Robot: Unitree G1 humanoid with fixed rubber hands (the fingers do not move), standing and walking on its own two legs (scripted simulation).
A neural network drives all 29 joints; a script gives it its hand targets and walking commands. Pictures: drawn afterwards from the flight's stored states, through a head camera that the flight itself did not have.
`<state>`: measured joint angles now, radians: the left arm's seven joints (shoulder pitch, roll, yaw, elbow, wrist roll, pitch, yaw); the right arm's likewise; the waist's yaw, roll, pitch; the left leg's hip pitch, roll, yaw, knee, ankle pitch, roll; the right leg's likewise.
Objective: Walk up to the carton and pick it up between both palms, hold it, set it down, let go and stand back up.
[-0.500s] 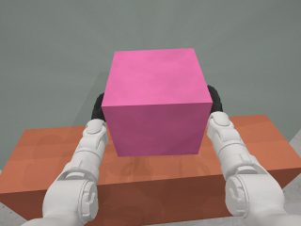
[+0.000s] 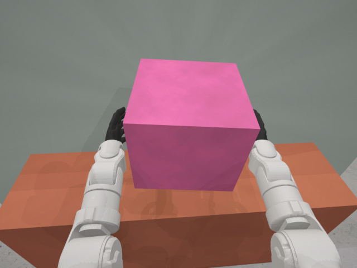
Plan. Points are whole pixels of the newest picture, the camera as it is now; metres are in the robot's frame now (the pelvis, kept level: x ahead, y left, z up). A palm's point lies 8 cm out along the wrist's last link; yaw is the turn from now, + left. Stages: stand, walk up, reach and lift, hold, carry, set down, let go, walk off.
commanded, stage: reach and lift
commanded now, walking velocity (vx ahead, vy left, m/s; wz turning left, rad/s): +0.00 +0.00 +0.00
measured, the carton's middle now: (186, 124) +0.42 -0.02 +0.14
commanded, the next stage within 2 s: hold in 1.26 s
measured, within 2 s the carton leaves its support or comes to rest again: neither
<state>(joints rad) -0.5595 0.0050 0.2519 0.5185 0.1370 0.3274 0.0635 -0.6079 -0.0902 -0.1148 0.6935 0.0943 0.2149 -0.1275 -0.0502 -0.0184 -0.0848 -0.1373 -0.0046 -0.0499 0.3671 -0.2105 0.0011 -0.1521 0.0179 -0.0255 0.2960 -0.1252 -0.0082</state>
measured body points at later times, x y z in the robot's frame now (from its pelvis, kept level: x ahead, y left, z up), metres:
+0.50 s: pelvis +0.00 +0.01 +0.00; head -0.03 +0.03 +0.45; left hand +0.37 +0.16 +0.14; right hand +0.36 -0.17 +0.13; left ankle -0.01 +0.12 -0.75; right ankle +0.02 -0.11 -0.75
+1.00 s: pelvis +0.00 +0.00 +0.00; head -0.04 +0.02 +0.45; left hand +0.37 +0.16 +0.15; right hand +0.37 -0.17 +0.15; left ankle -0.01 +0.12 -0.75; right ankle +0.02 -0.11 -0.75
